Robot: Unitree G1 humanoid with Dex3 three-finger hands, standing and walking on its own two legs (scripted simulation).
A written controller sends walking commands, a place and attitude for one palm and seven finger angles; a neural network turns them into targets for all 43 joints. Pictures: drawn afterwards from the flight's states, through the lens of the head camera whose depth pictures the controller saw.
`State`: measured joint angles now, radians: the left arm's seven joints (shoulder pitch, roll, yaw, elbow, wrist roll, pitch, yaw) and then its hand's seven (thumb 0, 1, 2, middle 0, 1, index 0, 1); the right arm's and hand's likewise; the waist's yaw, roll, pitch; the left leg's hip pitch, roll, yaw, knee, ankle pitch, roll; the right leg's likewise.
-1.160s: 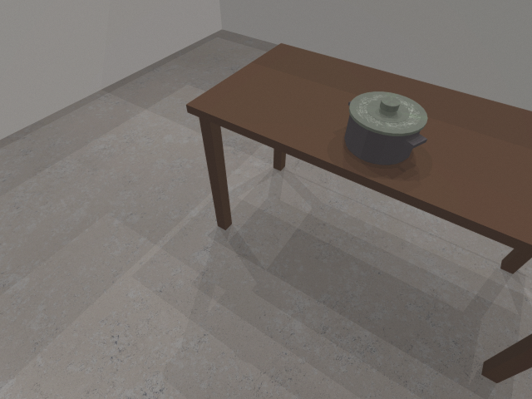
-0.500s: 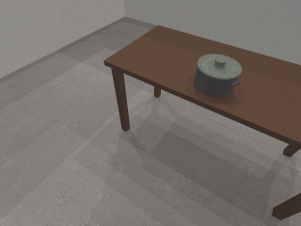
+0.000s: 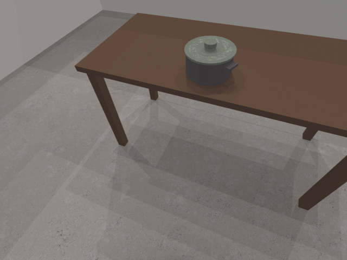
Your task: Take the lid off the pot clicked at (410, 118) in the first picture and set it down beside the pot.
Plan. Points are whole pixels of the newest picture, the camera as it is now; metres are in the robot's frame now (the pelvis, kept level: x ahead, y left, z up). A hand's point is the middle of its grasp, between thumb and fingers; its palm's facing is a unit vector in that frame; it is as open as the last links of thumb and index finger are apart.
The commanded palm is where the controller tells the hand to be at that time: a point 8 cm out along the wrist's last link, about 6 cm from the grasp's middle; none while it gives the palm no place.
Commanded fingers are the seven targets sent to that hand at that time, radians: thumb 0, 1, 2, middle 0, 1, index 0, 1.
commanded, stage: turn to face it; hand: left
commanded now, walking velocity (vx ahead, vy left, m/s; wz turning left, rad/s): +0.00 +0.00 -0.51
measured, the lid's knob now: (210, 43) +0.85 -0.07 +0.05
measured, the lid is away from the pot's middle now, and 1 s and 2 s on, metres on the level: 0.00 0.00 0.00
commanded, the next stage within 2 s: take the last steps up to it in 0.52 s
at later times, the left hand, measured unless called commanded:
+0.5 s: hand out of the picture +0.07 +0.18 -0.13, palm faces -0.11 -0.96 -0.25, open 7.4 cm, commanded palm none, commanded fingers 0.00 0.90 0.90 -0.20 -0.30 -0.20 -0.30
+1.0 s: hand (108, 237) +0.19 +0.21 -0.15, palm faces -0.34 -0.93 -0.16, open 7.4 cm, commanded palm none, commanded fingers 0.00 0.90 0.90 -0.20 -0.30 -0.20 -0.30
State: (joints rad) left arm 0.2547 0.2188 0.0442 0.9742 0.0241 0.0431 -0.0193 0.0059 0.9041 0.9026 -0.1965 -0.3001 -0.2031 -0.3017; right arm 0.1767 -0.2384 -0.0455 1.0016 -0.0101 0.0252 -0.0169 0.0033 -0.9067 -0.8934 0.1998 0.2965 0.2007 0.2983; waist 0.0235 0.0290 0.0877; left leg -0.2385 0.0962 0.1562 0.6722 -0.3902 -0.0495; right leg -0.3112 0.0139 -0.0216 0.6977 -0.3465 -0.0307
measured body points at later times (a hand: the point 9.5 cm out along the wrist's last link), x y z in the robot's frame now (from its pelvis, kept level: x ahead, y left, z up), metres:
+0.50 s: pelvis +0.01 +0.00 +0.03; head +0.03 -0.02 +0.48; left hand +0.08 +0.23 -0.11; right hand +0.05 -0.27 -0.12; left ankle +0.02 +0.16 -0.66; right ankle +0.01 -0.07 -0.72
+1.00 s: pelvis +0.08 +0.05 +0.03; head +0.10 +0.07 +0.48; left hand +0.21 +0.26 -0.14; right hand -0.06 -0.14 -0.11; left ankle +0.04 +0.15 -0.72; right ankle +0.05 -0.11 -0.65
